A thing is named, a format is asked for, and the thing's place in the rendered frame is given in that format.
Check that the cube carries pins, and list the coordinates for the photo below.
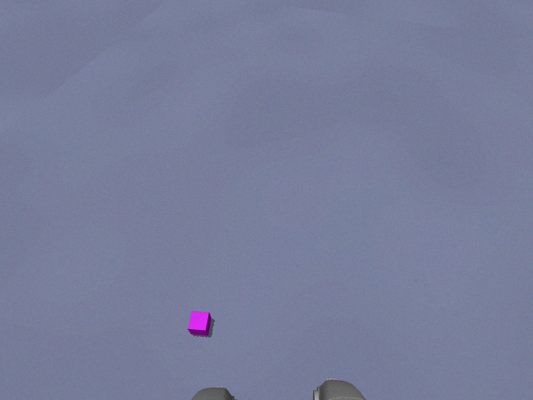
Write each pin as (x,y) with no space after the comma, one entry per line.
(199,323)

